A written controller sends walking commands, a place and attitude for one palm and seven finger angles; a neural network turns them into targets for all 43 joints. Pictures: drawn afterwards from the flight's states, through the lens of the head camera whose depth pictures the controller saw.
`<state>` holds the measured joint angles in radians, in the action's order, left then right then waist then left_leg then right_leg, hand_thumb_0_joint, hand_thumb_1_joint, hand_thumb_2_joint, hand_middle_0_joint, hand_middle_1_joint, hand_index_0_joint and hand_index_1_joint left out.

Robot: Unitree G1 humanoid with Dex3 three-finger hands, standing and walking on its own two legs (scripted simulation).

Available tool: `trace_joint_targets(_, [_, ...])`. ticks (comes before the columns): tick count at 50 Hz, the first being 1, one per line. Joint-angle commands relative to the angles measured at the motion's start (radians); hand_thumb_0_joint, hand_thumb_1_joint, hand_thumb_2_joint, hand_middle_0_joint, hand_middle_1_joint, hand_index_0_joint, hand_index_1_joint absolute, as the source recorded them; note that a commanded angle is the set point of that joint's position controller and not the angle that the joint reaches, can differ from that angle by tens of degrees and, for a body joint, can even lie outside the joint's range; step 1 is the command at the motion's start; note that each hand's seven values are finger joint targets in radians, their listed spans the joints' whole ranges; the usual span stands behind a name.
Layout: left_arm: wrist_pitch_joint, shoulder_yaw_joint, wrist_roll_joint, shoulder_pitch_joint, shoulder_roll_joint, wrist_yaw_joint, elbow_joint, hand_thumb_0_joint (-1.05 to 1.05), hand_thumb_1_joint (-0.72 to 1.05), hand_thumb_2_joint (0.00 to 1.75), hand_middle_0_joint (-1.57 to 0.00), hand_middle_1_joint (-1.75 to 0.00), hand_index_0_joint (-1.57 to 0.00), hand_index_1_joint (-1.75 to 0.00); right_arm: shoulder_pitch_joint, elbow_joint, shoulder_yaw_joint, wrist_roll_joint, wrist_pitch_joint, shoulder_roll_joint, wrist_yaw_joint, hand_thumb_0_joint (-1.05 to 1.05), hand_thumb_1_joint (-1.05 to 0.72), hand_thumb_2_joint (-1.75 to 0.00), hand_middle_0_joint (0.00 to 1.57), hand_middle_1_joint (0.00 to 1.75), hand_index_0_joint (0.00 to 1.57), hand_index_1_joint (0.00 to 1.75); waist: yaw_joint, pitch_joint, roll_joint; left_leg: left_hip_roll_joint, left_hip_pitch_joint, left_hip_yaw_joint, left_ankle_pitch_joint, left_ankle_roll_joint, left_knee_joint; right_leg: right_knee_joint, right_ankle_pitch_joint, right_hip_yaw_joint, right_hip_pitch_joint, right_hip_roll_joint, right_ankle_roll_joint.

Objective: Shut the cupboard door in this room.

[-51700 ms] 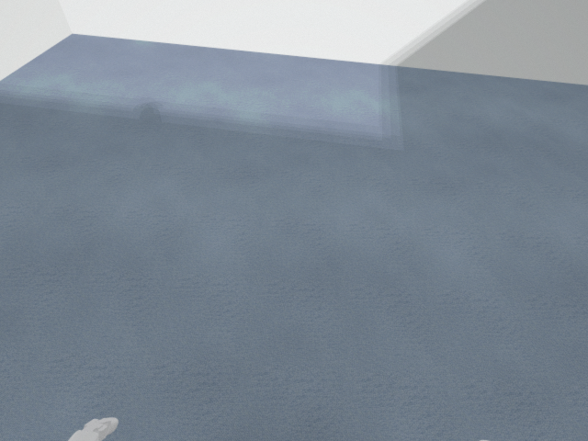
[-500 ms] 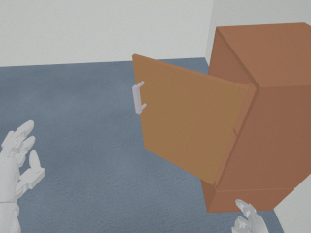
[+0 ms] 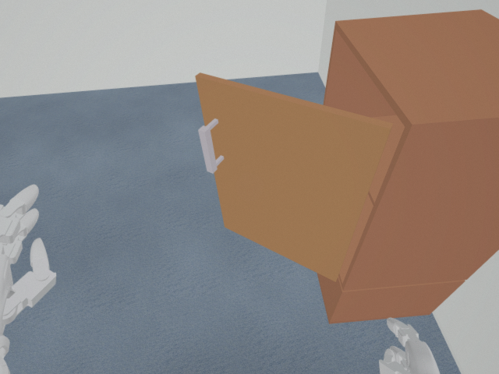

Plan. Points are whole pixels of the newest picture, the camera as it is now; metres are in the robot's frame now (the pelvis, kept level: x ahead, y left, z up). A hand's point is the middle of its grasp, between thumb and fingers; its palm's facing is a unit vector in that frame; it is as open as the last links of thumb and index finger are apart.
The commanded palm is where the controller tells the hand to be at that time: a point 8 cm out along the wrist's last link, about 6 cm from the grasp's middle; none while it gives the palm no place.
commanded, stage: step back with the hand held close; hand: left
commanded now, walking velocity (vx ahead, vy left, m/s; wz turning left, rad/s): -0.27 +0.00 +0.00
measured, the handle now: (212, 146) +0.64 +0.16 -0.02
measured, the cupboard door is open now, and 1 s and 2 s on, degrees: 55 55 55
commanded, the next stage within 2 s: stop stepping back and stand still in 0.96 s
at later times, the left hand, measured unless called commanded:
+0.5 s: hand out of the picture +0.13 +0.30 +0.16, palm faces +0.42 -0.77 -0.49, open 7.4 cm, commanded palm +0.06 +0.33 +0.17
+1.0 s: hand out of the picture -0.01 +0.30 +0.17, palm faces +0.53 -0.74 -0.40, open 7.4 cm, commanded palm -0.08 +0.33 +0.17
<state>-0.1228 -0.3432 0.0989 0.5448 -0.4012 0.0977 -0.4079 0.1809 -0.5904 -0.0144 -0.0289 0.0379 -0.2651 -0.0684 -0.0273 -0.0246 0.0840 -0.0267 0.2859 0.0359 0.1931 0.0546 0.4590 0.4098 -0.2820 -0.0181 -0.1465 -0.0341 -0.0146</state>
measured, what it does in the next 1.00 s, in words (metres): walks backwards: left foot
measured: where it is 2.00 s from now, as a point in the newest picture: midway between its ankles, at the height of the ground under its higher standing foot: outside the picture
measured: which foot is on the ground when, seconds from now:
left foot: down 0.00-0.80, up 0.82-0.96, down 0.98-1.00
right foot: down 0.00-1.00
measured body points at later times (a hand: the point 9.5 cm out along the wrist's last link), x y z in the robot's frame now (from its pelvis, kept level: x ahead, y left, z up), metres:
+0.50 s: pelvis -0.07 +0.03 -0.01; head -0.06 +0.04 +0.43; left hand +0.10 +0.34 +0.18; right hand +0.11 -0.22 -0.09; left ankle +0.03 +0.08 -0.74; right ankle -0.08 -0.11 -0.74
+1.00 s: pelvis -0.19 +0.02 -0.02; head -0.18 +0.04 +0.43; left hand -0.04 +0.34 +0.19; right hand +0.00 -0.22 -0.09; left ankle -0.16 +0.14 -0.75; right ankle -0.08 -0.11 -0.74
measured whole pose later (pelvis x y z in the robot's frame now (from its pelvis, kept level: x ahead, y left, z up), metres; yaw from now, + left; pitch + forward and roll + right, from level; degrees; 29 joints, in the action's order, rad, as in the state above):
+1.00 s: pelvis -0.19 +0.02 -0.02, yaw +6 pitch +1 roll +0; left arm -0.23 -0.42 0.04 0.48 -0.45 0.17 -0.53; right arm 0.21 -0.62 -0.02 0.00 -0.02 -0.23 -0.08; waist 0.00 -0.02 -0.05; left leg 0.01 0.38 0.01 0.27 0.00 0.62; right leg 0.61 -0.17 0.06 -0.47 -0.01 0.03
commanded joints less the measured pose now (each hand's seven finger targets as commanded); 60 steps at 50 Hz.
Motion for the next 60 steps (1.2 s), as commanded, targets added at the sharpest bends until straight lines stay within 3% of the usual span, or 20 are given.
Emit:
trace_joint_targets(1, [-0.068, -0.188, 0.004, -0.02, -0.236, 0.033, -0.208, 0.0, 0.9, 0.9, -0.2, -0.3, -0.2, -0.3, -0.108, 0.181, -0.037, -0.006, -0.029, -0.09, -0.018, 0.0, -0.9, -0.9, 0.2, 0.3, 0.2, 0.3, 0.012, -0.173, -0.067, 0.092, -0.17, -0.062, -0.411, 0.01, 0.006, 0.014, 0.462, 0.035, -0.048, 0.084, 0.056])
trace_joint_targets(5, [-0.065, -0.223, 0.01, 0.012, -0.263, 0.039, -0.194, 0.0, 0.9, 0.9, -0.2, -0.3, -0.2, -0.3, -0.102, 0.187, -0.05, -0.007, -0.012, -0.102, -0.017, 0.0, -0.9, -0.9, 0.2, 0.3, 0.2, 0.3, 0.01, -0.182, -0.093, 0.103, -0.126, -0.066, -0.371, 0.007, -0.003, 0.026, 0.416, 0.039, -0.048, 0.077, 0.056])
trace_joint_targets(11, [-0.081, -0.178, 0.003, 0.017, -0.232, 0.047, -0.242, 0.0, 0.9, 0.9, -0.2, -0.3, -0.2, -0.3, -0.1, 0.196, -0.041, -0.006, -0.027, -0.107, -0.022, 0.0, -0.9, -0.9, 0.2, 0.3, 0.2, 0.3, 0.018, -0.144, -0.012, 0.133, 0.009, -0.11, -0.166, 0.016, -0.073, 0.043, 0.241, 0.045, -0.03, 0.05, 0.043])
trace_joint_targets(20, [-0.147, -0.26, -0.047, -0.045, -0.268, 0.06, -0.282, 0.0, 0.9, 0.9, -0.2, -0.3, -0.2, -0.3, -0.083, 0.191, -0.046, 0.018, -0.087, -0.134, -0.032, 0.0, -0.9, -0.9, 0.2, 0.3, 0.2, 0.3, 0.014, -0.057, 0.101, 0.222, 0.463, -0.267, 0.507, 0.066, -0.285, 0.232, 0.064, 0.035, 0.196, -0.038, 0.037])
trace_joint_targets(23, [-0.162, -0.248, -0.048, -0.038, -0.238, 0.057, -0.282, 0.0, 0.9, 0.9, -0.2, -0.3, -0.2, -0.3, -0.073, 0.19, -0.05, 0.016, -0.106, -0.126, -0.029, 0.0, -0.9, -0.9, 0.2, 0.3, 0.2, 0.3, 0.018, -0.081, 0.094, 0.231, 0.48, -0.273, 0.536, 0.069, -0.266, 0.27, 0.057, 0.043, 0.205, -0.046, 0.034])
trace_joint_targets(28, [-0.187, -0.239, -0.033, -0.006, -0.226, 0.056, -0.336, 0.0, 0.9, 0.9, -0.2, -0.3, -0.2, -0.3, -0.056, 0.169, -0.052, 0.016, -0.141, -0.119, -0.016, 0.0, -0.9, -0.9, 0.2, 0.3, 0.2, 0.3, 0.026, -0.156, 0.038, 0.194, 0.294, -0.228, 0.371, 0.038, -0.184, 0.198, 0.094, 0.082, 0.089, -0.026, 0.017])
trace_joint_targets(35, [-0.187, -0.291, -0.054, -0.069, -0.265, 0.063, -0.318, 0.0, 0.9, 0.9, -0.2, -0.3, -0.2, -0.3, -0.07, 0.141, -0.058, 0.033, -0.153, -0.123, -0.016, 0.0, -0.9, -0.9, 0.2, 0.3, 0.2, 0.3, 0.02, -0.084, 0.086, 0.239, 0.495, -0.231, 0.558, 0.044, -0.223, 0.28, -0.077, 0.086, 0.142, -0.044, 0.002])
trace_joint_targets(38, [-0.183, -0.264, -0.043, -0.076, -0.251, 0.067, -0.305, 0.0, 0.9, 0.9, -0.2, -0.3, -0.2, -0.3, -0.07, 0.149, -0.054, 0.024, -0.142, -0.083, -0.007, 0.0, -0.9, -0.9, 0.2, 0.3, 0.2, 0.3, 0.029, -0.062, -0.061, 0.126, 0.318, -0.112, 0.421, -0.019, 0.029, 0.054, -0.241, 0.29, -0.15, 0.088, -0.068])
trace_joint_targets(40, [-0.179, -0.267, -0.041, -0.054, -0.285, 0.089, -0.312, 0.0, 0.9, 0.9, -0.2, -0.3, -0.2, -0.3, -0.037, 0.111, -0.063, 0.027, -0.128, -0.067, 0.01, 0.0, -0.9, -0.9, 0.2, 0.3, 0.2, 0.3, 0.039, -0.084, -0.215, 0.032, 0.024, -0.025, 0.247, -0.091, 0.435, -0.206, -0.355, 0.559, -0.495, 0.337, -0.172])
trace_joint_targets(41, [-0.164, -0.22, -0.049, -0.053, -0.246, 0.093, -0.285, 0.0, 0.9, 0.9, -0.2, -0.3, -0.2, -0.3, -0.048, 0.102, -0.06, 0.033, -0.111, -0.05, 0.016, 0.0, -0.9, -0.9, 0.2, 0.3, 0.2, 0.3, 0.037, -0.057, -0.263, 0.025, 0.047, -0.046, 0.273, -0.094, 0.589, -0.222, -0.276, 0.545, -0.504, 0.384, -0.199])
trace_joint_targets(43, [-0.147, -0.215, -0.055, -0.077, -0.242, 0.091, -0.288, 0.0, 0.9, 0.9, -0.2, -0.3, -0.2, -0.3, -0.06, 0.111, -0.048, 0.029, -0.096, -0.034, 0.014, 0.0, -0.9, -0.9, 0.2, 0.3, 0.2, 0.3, 0.035, -0.037, -0.288, 0.031, 0.161, -0.057, 0.286, -0.091, 0.619, -0.168, -0.09, 0.455, -0.395, 0.336, -0.172])
trace_joint_targets(47, [-0.15, -0.183, -0.057, -0.157, -0.231, 0.097, -0.272, 0.0, 0.9, 0.9, -0.2, -0.3, -0.2, -0.3, -0.066, 0.087, -0.024, 0.024, -0.099, -0.048, -0.024, 0.0, -0.9, -0.9, 0.2, 0.3, 0.2, 0.3, 0.048, 0.014, -0.095, 0.03, 0.057, -0.019, 0.168, -0.065, 0.012, 0.065, 0.189, 0.23, -0.304, 0.152, -0.045])
trace_joint_targets(48, [-0.16, -0.183, -0.054, -0.178, -0.233, 0.096, -0.295, 0.0, 0.9, 0.9, -0.2, -0.3, -0.2, -0.3, -0.065, 0.087, -0.034, 0.02, -0.108, -0.072, -0.031, 0.0, -0.9, -0.9, 0.2, 0.3, 0.2, 0.3, 0.047, 0.005, 0.025, 0.092, 0.088, -0.046, 0.102, -0.046, -0.085, 0.176, 0.187, 0.186, -0.251, 0.087, -0.009])
trace_joint_targets(49, [-0.175, -0.199, -0.06, -0.198, -0.233, 0.094, -0.332, 0.0, 0.9, 0.9, -0.2, -0.3, -0.2, -0.3, -0.073, 0.106, -0.046, 0.024, -0.121, -0.103, -0.036, 0.0, -0.9, -0.9, 0.2, 0.3, 0.2, 0.3, 0.034, -0.023, 0.203, 0.269, 0.206, -0.226, 0.011, 0.031, -0.143, 0.34, 0.101, 0.124, -0.181, -0.002, 0.037])
trace_joint_targets(50, [-0.173, -0.233, -0.064, -0.185, -0.258, 0.099, -0.322, 0.0, 0.9, 0.9, -0.2, -0.3, -0.2, -0.3, -0.065, 0.098, -0.059, 0.031, -0.133, -0.078, -0.041, 0.0, -0.9, -0.9, 0.2, 0.3, 0.2, 0.3, 0.035, -0.052, 0.194, 0.372, 0.225, -0.294, -0.121, 0.079, -0.136, 0.463, -0.089, 0.086, -0.181, -0.029, 0.049])
trace_joint_targets(51, [-0.179, -0.249, -0.05, -0.14, -0.249, 0.092, -0.313, 0.0, 0.9, 0.9, -0.2, -0.3, -0.2, -0.3, -0.036, 0.097, -0.066, 0.029, -0.153, -0.062, -0.031, 0.0, -0.9, -0.9, 0.2, 0.3, 0.2, 0.3, 0.025, -0.123, 0.128, 0.376, 0.1, -0.201, -0.246, 0.09, -0.107, 0.542, -0.178, 0.077, -0.25, -0.049, 0.049])
trace_joint_targets(52, [-0.185, -0.267, -0.049, -0.078, -0.252, 0.08, -0.292, 0.0, 0.9, 0.9, -0.2, -0.3, -0.2, -0.3, -0.043, 0.103, -0.075, 0.033, -0.171, -0.08, -0.013, 0.0, -0.9, -0.9, 0.2, 0.3, 0.2, 0.3, 0.031, -0.201, 0.16, 0.412, 0.207, -0.232, -0.038, 0.112, -0.147, 0.667, -0.204, 0.089, -0.148, -0.044, 0.046])
trace_joint_targets(54, [-0.171, -0.26, -0.031, -0.06, -0.225, 0.07, -0.4, 0.0, 0.9, 0.9, -0.2, -0.3, -0.2, -0.3, -0.039, 0.113, -0.074, 0.037, -0.177, -0.078, 0.008, 0.0, -0.9, -0.9, 0.2, 0.3, 0.2, 0.3, 0.033, -0.158, 0.139, 0.386, 0.211, -0.2, -0.014, 0.116, -0.109, 0.61, -0.182, 0.082, -0.168, -0.016, 0.045])
trace_joint_targets(58, [-0.162, -0.227, -0.039, -0.03, -0.197, 0.067, -0.443, 0.0, 0.9, 0.9, -0.2, -0.3, -0.2, -0.3, -0.021, 0.13, -0.047, 0.007, -0.201, -0.068, 0.027, 0.0, -0.9, -0.9, 0.2, 0.3, 0.2, 0.3, 0.029, -0.13, 0.071, 0.238, 0.174, -0.078, 0.299, 0.002, 0.002, 0.142, -0.054, 0.017, -0.035, -0.002, 0.036])
trace_joint_targets(60, [-0.137, -0.262, -0.047, -0.022, -0.239, 0.08, -0.366, 0.0, 0.9, 0.9, -0.2, -0.3, -0.2, -0.3, -0.003, 0.122, -0.039, 0.018, -0.187, -0.057, 0.024, 0.0, -0.9, -0.9, 0.2, 0.3, 0.2, 0.3, 0.045, -0.056, -0.13, 0.109, 0.177, -0.01, 0.326, -0.06, 0.16, -0.044, -0.115, 0.263, -0.132, 0.13, -0.067])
